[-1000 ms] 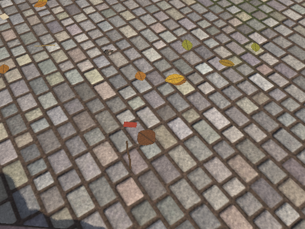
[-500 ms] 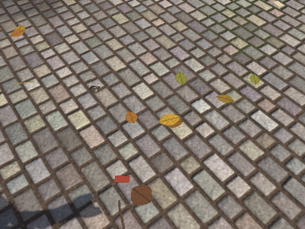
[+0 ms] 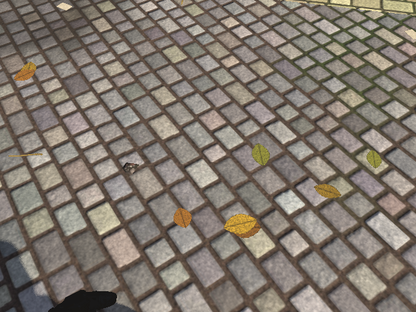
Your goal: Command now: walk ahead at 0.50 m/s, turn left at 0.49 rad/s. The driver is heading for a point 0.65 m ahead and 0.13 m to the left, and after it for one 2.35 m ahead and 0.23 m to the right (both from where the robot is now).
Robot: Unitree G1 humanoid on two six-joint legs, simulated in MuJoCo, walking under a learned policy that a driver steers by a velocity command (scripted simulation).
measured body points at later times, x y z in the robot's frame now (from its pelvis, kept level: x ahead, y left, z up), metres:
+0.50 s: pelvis +0.24 +0.04 +0.00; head +0.28 +0.05 +0.44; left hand +0.13 +0.28 -0.14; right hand +0.52 -0.12 -0.09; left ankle +0.32 +0.14 -0.72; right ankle +0.11 -0.11 -0.72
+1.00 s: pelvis +0.49 +0.14 +0.01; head +0.51 +0.15 +0.45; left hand +0.55 +0.41 -0.11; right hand +0.57 -0.11 -0.13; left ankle +0.33 +0.14 -0.73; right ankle +0.68 +0.09 -0.70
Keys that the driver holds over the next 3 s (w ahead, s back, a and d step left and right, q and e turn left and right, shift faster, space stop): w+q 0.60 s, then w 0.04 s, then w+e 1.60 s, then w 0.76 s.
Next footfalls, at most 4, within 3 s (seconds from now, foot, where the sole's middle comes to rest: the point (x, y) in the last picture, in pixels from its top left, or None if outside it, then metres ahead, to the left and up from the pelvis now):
0.50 left None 0.36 0.15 -0.76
1.08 right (165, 241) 0.71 0.13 -0.76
1.58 left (108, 181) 0.98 0.34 -0.76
2.12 right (176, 133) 1.20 0.07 -0.76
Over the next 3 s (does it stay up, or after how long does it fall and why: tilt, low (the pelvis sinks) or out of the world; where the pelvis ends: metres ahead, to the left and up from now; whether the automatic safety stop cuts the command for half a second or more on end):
stays up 1.53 0.01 0.02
